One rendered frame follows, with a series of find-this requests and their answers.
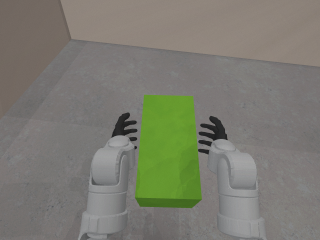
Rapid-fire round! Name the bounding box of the left robot forearm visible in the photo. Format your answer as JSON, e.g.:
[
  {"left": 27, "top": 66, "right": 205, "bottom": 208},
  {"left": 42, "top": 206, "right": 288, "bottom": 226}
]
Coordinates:
[{"left": 78, "top": 135, "right": 136, "bottom": 240}]

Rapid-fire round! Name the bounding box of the right robot forearm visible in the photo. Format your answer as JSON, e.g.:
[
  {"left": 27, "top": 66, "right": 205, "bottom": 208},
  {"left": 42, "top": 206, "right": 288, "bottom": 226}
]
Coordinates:
[{"left": 207, "top": 139, "right": 268, "bottom": 240}]

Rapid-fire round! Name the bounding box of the robot left hand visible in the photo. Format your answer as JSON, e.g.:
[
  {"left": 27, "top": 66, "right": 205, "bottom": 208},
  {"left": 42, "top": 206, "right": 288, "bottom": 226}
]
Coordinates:
[{"left": 111, "top": 112, "right": 138, "bottom": 149}]

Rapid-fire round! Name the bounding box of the robot right hand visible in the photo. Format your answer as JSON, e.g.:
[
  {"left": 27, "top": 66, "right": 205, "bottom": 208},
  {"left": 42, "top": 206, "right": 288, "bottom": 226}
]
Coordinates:
[{"left": 198, "top": 116, "right": 228, "bottom": 154}]

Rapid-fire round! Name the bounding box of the carton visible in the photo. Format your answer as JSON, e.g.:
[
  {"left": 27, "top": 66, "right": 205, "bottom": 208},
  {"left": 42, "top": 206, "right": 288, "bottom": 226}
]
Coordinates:
[{"left": 135, "top": 94, "right": 202, "bottom": 208}]

